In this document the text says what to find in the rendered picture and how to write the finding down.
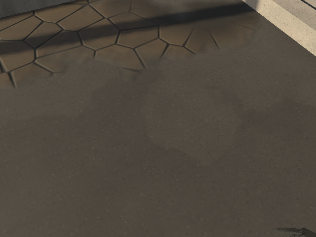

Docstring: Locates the robot right hand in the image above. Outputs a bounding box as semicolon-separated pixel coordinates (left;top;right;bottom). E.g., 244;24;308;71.
275;227;316;237

